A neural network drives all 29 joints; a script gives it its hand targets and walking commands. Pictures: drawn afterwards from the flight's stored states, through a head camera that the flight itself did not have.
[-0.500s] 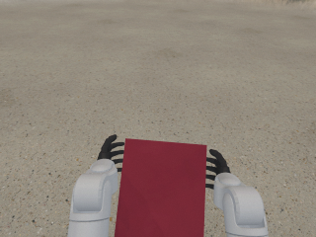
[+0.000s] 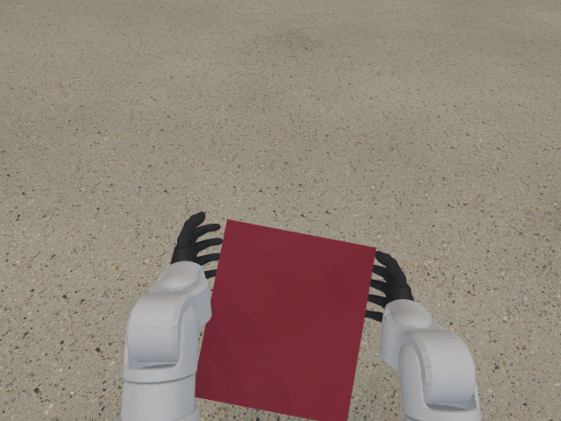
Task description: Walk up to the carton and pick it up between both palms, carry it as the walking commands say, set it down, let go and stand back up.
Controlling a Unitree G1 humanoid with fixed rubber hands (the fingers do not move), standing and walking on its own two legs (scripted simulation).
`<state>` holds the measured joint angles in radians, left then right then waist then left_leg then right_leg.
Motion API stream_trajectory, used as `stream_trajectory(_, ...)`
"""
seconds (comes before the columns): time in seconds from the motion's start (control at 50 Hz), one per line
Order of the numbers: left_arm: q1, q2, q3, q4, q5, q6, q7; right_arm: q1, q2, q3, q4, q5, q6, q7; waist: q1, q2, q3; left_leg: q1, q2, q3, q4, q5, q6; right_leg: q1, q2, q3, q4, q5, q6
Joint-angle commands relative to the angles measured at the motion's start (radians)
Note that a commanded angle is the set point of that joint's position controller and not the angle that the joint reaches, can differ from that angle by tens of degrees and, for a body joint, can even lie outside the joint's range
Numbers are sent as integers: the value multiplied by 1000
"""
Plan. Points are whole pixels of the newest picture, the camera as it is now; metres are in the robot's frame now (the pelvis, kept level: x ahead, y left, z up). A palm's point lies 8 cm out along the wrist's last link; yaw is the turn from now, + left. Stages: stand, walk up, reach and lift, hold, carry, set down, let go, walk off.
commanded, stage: carry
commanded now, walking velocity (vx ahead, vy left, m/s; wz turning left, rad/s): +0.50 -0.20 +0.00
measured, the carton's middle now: (283, 297) +0.33 +0.01 -0.04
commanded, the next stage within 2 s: none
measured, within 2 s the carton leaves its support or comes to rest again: neither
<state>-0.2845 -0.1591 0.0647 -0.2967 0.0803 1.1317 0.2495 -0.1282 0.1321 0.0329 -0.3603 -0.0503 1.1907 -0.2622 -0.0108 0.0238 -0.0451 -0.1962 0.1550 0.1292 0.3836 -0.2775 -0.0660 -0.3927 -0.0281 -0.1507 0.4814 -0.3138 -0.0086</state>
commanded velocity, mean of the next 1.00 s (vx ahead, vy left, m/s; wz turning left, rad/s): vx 0.50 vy -0.20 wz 0.00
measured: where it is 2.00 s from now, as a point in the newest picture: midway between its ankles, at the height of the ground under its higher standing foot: (398, 206)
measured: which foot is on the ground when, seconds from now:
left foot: down 0.00-0.08, up 0.10-0.34, down 0.36-0.76, up 0.78-1.00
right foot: up 0.00-0.00, down 0.02-0.40, up 0.42-0.68, down 0.70-1.00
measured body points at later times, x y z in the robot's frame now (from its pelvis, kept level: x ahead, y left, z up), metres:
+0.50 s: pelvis +0.27 -0.09 -0.01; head +0.32 -0.08 +0.44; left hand +0.58 +0.05 +0.05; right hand +0.56 -0.22 +0.04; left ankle +0.29 +0.03 -0.75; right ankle +0.13 -0.17 -0.65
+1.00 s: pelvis +0.57 -0.27 +0.00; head +0.60 -0.29 +0.45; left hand +0.86 -0.11 +0.08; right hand +0.86 -0.38 +0.06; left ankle +0.60 -0.13 -0.70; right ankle +0.50 -0.29 -0.75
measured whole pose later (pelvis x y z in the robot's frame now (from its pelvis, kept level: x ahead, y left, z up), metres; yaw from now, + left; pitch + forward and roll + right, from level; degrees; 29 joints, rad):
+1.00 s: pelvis +0.57 -0.27 +0.00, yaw +3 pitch +4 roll +3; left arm -0.20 -0.14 0.05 -0.32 0.05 1.13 0.22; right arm -0.16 0.14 0.01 -0.36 -0.06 1.21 -0.26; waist 0.02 0.02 -0.04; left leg -0.52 0.06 0.12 0.82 -0.38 -0.07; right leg -0.12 0.05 -0.17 0.32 -0.29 -0.13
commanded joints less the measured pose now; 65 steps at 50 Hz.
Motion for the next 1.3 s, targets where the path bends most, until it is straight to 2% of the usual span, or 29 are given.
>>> stream_trajectory(0.0, -81, -1010, -514, 7, -261, 8, -216, -589, 917, 510, -304, 344, -99, 210, 26, -15, -453, -46, 31, -6, 295, 441, 5, 523, -74, 104, -167, 99, -79)
stream_trajectory(0.04, -138, -971, -553, -46, -272, 14, -207, -508, 911, 506, -250, 341, -65, 211, 41, -232, -391, -510, -97, 10, 489, -340, 14, 707, -325, 463, -210, 289, -205)
stream_trajectory(0.06, -93, -961, -539, -21, -246, 20, -200, -522, 900, 538, -260, 352, -57, 216, 45, -138, -342, -549, -57, -39, 511, -401, 2, 714, -347, 467, -159, 423, -244)
stream_trajectory(0.12, -202, -1017, -557, -69, -306, 3, -217, -616, 984, 548, -274, 378, -73, 215, 33, -126, -345, -555, -67, -10, 474, -263, -6, 786, -235, 223, -78, 804, -188)
stream_trajectory(0.22, -203, -1036, -583, -110, -335, 9, -224, -540, 1001, 502, -254, 338, -71, 210, 26, -147, -242, -330, -60, 18, 295, -16, 9, 459, -196, 77, -186, 526, -160)
stream_trajectory(0.3, -240, -1021, -578, -135, -358, -4, -237, -536, 1032, 510, -269, 364, -90, 206, -22, -116, -403, 102, -132, 33, 41, 211, 54, 341, -107, -37, 117, 894, -74)
stream_trajectory(0.32, -233, -1028, -588, -129, -356, 4, -234, -504, 1007, 494, -275, 346, -87, 199, -57, -68, -446, 338, -34, -98, 47, 314, 114, 152, -73, -37, 297, 790, -31)
stream_trajectory(0.34, -295, -1021, -605, -168, -367, 5, -231, -505, 1004, 476, -240, 352, -91, 208, -55, 272, -479, 555, 181, -461, -16, 433, 218, -138, 33, 7, 555, 234, -4)
stream_trajectory(0.36, -296, -997, -604, -151, -346, 7, -235, -599, 992, 464, -246, 360, -100, 208, -44, 320, -499, 601, 301, -719, -40, 533, 347, -281, 111, 152, 790, -200, -5)
stream_trajectory(0.44, -218, -1066, -585, -72, -392, -9, -246, -519, 1032, 450, -205, 345, -123, 203, -33, 32, -446, 532, 235, -418, -39, 582, 269, -331, -53, 210, 541, -70, -28)
stream_trajectory(0.56, -126, -1080, -568, -139, -314, -68, -242, -551, 1051, 538, -309, 378, -148, 252, -14, 114, -445, 395, 133, -75, -38, 586, 97, 27, 18, 35, -9, 58, -7)
stream_trajectory(0.6, -198, -1089, -614, -184, -315, -68, -234, -512, 1030, 507, -297, 358, -153, 258, -11, 262, -378, 248, 78, 1, -39, 603, 70, 146, 75, -64, -62, 154, -6)
stream_trajectory(0.66, -241, -1043, -638, -218, -328, -41, -235, -486, 1001, 514, -311, 334, -134, 241, -5, 152, -392, 57, 39, 58, 137, 504, 23, 392, 46, -33, -99, 171, -45)
stream_trajectory(0.68, -211, -1010, -615, -159, -314, -22, -230, -478, 951, 479, -265, 311, -112, 232, 25, 19, -423, -53, 0, 75, 322, 398, -6, 492, -64, 119, -139, 153, -85)
stream_trajectory(0.7, -171, -961, -600, -148, -296, -10, -220, -473, 921, 488, -244, 315, -93, 227, 41, -106, -429, -198, -92, 84, 503, -6, -22, 592, -228, 371, -225, 186, -152)
stream_trajectory(0.72, -172, -944, -604, -140, -296, -3, -215, -439, 923, 511, -233, 327, -80, 228, 38, -211, -420, -425, -143, 21, 575, -335, -7, 739, -299, 547, -196, 454, -229)
stream_trajectory(0.74, -116, -950, -589, -80, -290, 7, -219, -452, 899, 518, -246, 329, -66, 222, 38, -169, -397, -473, -83, -44, 662, -353, -9, 740, -327, 489, -116, 669, -253)
stream_trajectory(0.78, -129, -988, -587, -109, -312, 4, -235, -533, 959, 530, -280, 364, -79, 237, 34, -94, -394, -495, -54, -89, 605, -296, -8, 752, -268, 311, -82, 655, -213)
stream_trajectory(0.82, -141, -1015, -550, -39, -324, 11, -242, -570, 985, 522, -227, 350, -75, 224, 29, -157, -326, -487, -65, -61, 545, -190, -10, 664, -207, 232, -133, 678, -156)
stream_trajectory(0.86, -123, -998, -531, -71, -321, -5, -242, -573, 982, 520, -259, 346, -74, 220, 25, -280, -332, -441, -71, -51, 457, -177, -8, 598, -194, 226, -185, 550, -170)
stream_trajectory(0.96, -220, -1025, -548, -111, -347, -6, -252, -594, 1047, 522, -249, 344, -88, 198, 25, -200, -325, -434, -73, -21, 373, 32, 6, 605, -226, 159, -231, 534, -152)
stream_trajectory(1.08, -262, -947, -569, -144, -343, 16, -235, -502, 993, 443, -150, 302, -78, 185, 33, 13, -234, -237, -211, 181, 221, 163, 37, 455, -123, 64, -151, 1245, -9)
stream_trajectory(1.12, -167, -904, -539, -105, -319, 33, -228, -431, 928, 434, -135, 290, -66, 186, 7, -34, -284, -12, -259, 218, 87, 244, 46, 410, -68, -19, 66, 1410, 83)
stream_trajectory(1.14, -205, -880, -540, -128, -327, 28, -228, -383, 922, 421, -109, 275, -66, 183, -51, -50, -375, 301, -165, 108, 21, 389, 131, 218, -27, -40, 332, 1332, 143)
stream_trajectory(1.16, -290, -882, -531, -124, -326, 33, -223, -430, 954, 399, -59, 298, -63, 187, -107, 115, -431, 598, 89, -287, -7, 465, 311, -140, 53, 9, 754, 817, 220)
stream_trajectory(1.18, -254, -900, -502, -121, -323, 17, -227, -517, 953, 435, -127, 314, -73, 188, -72, 271, -547, 773, 340, -735, 38, 729, 463, -364, 142, 242, 1136, -278, 159)
stream_trajectory(1.2, -257, -891, -479, -145, -339, 10, -228, -550, 986, 456, -155, 330, -81, 187, -55, 203, -593, 784, 371, -778, 62, 723, 512, -403, 25, 442, 1265, -304, 70)
stream_trajectory(1.22, -292, -947, -504, -119, -366, -2, -235, -588, 1009, 475, -175, 333, -91, 186, -48, 57, -515, 669, 350, -741, 45, 782, 489, -436, 11, 455, 1248, -300, 33)
stream_trajectory(1.28, -248, -1057, -518, -74, -365, -28, -262, -603, 1079, 492, -197, 333, -134, 202, -16, -208, -326, 303, 192, -372, -76, 314, 224, -215, -100, 318, 483, -96, 4)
